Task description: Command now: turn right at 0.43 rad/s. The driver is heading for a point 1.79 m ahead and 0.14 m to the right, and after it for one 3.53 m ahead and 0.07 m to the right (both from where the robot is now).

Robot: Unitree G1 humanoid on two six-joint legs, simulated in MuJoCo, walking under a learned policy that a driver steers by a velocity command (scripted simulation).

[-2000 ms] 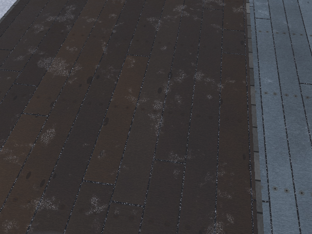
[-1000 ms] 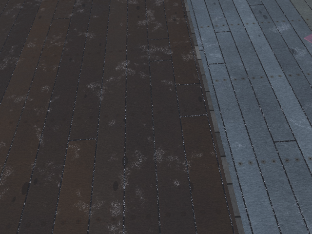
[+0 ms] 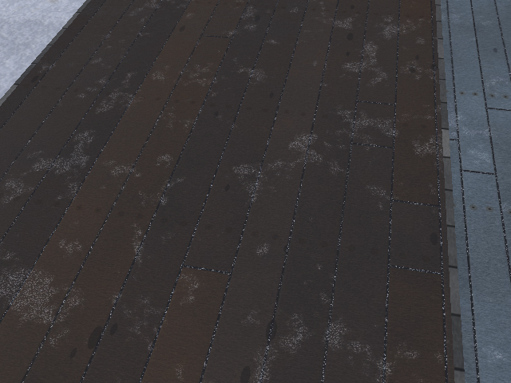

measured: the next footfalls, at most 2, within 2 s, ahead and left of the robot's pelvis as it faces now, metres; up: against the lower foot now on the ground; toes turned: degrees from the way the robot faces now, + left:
left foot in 0.30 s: +0.05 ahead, +0.12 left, +0.00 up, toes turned -15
right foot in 0.70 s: -0.03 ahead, -0.09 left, +0.00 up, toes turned -17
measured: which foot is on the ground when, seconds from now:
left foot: up 0.00-0.28, down 0.30-0.70, up 0.72-1.00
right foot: down 0.00-0.30, up 0.32-0.68, down 0.70-1.00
